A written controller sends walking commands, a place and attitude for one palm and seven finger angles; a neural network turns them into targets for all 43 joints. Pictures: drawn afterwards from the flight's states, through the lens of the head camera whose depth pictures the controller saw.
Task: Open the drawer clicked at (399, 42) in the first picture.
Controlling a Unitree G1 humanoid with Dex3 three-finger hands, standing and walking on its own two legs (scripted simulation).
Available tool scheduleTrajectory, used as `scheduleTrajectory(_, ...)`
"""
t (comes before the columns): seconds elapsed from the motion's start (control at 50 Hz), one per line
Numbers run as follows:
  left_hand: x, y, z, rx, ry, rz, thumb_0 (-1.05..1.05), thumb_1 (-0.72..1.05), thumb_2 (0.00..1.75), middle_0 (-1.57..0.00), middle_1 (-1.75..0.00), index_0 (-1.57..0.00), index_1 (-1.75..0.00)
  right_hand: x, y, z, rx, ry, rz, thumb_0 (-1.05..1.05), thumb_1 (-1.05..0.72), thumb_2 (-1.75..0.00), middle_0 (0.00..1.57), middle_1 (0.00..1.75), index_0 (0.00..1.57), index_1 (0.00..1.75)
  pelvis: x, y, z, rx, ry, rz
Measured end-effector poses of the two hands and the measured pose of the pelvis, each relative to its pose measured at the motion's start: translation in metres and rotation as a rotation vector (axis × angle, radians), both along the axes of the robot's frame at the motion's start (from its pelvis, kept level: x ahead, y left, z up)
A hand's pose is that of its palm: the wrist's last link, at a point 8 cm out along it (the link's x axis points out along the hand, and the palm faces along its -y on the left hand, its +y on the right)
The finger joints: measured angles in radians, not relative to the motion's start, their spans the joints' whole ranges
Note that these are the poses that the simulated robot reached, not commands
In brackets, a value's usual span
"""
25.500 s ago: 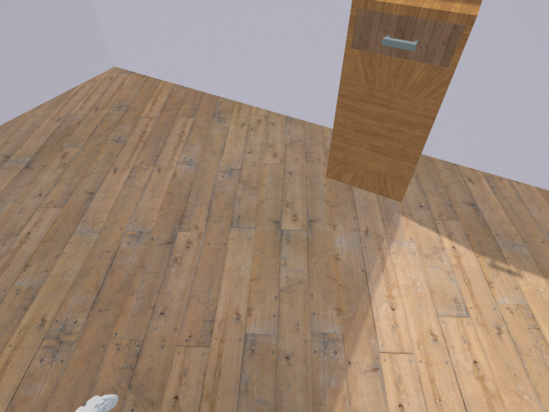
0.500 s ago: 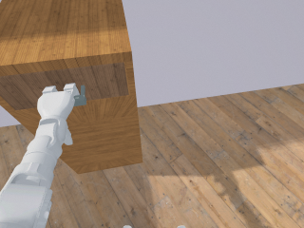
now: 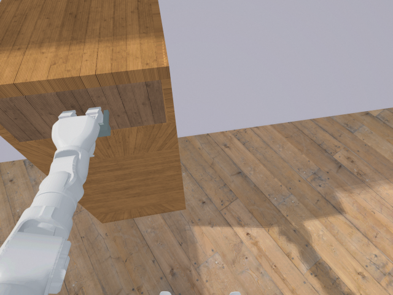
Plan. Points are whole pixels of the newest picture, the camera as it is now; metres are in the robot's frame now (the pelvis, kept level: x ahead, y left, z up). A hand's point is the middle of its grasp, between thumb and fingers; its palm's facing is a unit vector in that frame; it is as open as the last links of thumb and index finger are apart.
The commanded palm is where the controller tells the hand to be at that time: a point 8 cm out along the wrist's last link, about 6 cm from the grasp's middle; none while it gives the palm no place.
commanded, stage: close the thumb around the handle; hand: left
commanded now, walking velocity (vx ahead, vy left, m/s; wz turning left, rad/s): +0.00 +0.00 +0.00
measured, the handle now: (83, 124) +0.48 +0.26 +0.04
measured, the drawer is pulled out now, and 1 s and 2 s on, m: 0.00 0.09 0.21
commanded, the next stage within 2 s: pull the drawer open in 0.16 s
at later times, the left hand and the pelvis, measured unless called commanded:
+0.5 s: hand (87, 154) +0.41 +0.25 +0.01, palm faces -0.03 -0.04 -1.00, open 5.4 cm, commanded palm +0.38 +0.25 +0.08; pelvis +0.01 +0.00 +0.01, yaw -1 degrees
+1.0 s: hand (84, 181) +0.34 +0.24 +0.02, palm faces -0.01 -0.06 -1.00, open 5.5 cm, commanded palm +0.31 +0.25 +0.08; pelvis +0.01 +0.00 +0.01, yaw +0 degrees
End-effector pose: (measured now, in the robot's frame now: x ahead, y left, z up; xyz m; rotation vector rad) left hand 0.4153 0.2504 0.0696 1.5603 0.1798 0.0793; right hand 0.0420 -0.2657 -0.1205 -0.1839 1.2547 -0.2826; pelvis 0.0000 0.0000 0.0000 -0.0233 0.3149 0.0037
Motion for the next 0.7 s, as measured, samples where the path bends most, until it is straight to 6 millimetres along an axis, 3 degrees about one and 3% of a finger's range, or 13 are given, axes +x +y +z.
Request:
scheduleTrajectory(0.14, 0.0, -0.001, 0.0, 0.002, 0.0, 0.006, 0.0, 0.77, 0.84, -0.4, -1.33, -0.41, -1.33, 0.002, -0.003, -0.001, 0.003, 0.002, -0.002, 0.0, -0.91, -0.9, 0.21, 0.3, 0.2, 0.3, 0.002, -0.003, 0.0, 0.002, 0.001, -0.002)
scheduleTrajectory(0.42, -0.011, -0.002, 0.0, -0.026, -0.018, -0.005, 0.01, 0.76, 0.82, -0.4, -1.35, -0.41, -1.34, 0.017, -0.006, 0.006, 0.001, -0.042, -0.022, 0.01, -0.91, -0.9, 0.21, 0.3, 0.2, 0.3, 0.01, -0.002, 0.004, 0.003, -0.015, -0.02)
scheduleTrajectory(0.7, -0.047, -0.008, -0.001, -0.017, -0.043, -0.007, 0.01, 0.75, 0.84, -0.42, -1.35, -0.41, -1.35, 0.062, 0.007, 0.014, 0.021, -0.166, 0.034, 0.01, -0.91, -0.9, 0.21, 0.3, 0.2, 0.3, 0.011, 0.002, 0.009, 0.005, -0.061, -0.012)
